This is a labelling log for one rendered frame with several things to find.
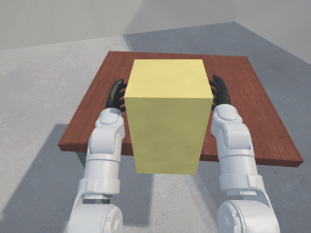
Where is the robot right upper arm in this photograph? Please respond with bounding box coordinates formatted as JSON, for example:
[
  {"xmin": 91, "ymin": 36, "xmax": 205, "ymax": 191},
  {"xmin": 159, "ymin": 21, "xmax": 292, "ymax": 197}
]
[{"xmin": 217, "ymin": 199, "xmax": 280, "ymax": 233}]

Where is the robot right hand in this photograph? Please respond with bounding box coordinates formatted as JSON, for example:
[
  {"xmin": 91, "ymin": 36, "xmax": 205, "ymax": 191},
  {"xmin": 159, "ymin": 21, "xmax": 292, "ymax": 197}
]
[{"xmin": 208, "ymin": 75, "xmax": 231, "ymax": 111}]

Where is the carton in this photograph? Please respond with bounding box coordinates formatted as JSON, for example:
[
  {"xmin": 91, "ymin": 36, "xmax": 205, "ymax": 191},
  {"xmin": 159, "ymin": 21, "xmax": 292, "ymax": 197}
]
[{"xmin": 123, "ymin": 59, "xmax": 214, "ymax": 175}]

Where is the left robot forearm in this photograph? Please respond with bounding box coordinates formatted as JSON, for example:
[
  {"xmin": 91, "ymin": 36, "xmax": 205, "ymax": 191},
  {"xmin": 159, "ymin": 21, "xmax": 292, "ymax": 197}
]
[{"xmin": 66, "ymin": 108, "xmax": 125, "ymax": 233}]

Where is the right robot forearm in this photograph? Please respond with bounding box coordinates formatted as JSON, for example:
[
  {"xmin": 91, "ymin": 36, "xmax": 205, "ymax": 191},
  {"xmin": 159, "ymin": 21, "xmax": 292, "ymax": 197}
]
[{"xmin": 210, "ymin": 104, "xmax": 280, "ymax": 231}]

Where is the robot left hand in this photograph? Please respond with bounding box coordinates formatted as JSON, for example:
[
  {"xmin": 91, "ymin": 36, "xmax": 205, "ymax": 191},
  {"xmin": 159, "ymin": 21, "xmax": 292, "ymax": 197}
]
[{"xmin": 105, "ymin": 78, "xmax": 128, "ymax": 112}]

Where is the robot left upper arm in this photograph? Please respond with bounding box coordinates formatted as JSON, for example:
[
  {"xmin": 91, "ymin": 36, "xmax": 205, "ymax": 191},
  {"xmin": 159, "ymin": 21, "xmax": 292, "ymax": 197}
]
[{"xmin": 67, "ymin": 204, "xmax": 123, "ymax": 233}]

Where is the table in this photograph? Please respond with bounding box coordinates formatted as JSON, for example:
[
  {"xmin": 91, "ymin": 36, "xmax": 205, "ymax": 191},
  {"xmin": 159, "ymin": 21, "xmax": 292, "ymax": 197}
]
[{"xmin": 57, "ymin": 50, "xmax": 303, "ymax": 205}]

